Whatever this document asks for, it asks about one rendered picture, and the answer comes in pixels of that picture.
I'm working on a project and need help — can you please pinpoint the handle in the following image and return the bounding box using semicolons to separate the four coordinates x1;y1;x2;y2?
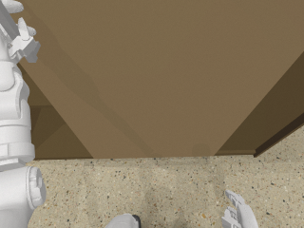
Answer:
0;0;41;63

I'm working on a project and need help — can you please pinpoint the wardrobe door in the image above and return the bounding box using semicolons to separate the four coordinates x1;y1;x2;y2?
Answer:
9;0;304;160
218;51;304;151

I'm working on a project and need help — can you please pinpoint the left robot thigh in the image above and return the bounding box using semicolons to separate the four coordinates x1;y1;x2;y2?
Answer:
105;215;139;228

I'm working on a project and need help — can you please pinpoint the right robot hand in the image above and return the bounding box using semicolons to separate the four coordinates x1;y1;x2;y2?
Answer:
221;190;258;228

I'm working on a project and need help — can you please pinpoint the robot left forearm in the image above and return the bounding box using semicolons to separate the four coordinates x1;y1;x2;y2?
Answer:
0;61;35;172

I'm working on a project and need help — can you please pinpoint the left robot foot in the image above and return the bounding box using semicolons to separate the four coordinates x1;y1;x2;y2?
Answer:
132;215;142;228

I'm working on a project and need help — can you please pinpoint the left robot hand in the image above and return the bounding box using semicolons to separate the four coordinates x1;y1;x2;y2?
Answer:
0;0;37;65

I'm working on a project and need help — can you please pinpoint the robot left upper arm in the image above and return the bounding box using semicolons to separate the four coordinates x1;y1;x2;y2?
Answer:
0;166;47;228

